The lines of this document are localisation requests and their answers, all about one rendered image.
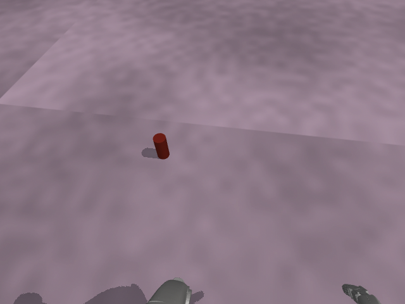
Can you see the right robot hand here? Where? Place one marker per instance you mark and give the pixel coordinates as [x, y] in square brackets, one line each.
[359, 294]

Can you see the can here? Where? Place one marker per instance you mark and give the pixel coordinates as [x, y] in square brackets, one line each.
[161, 146]

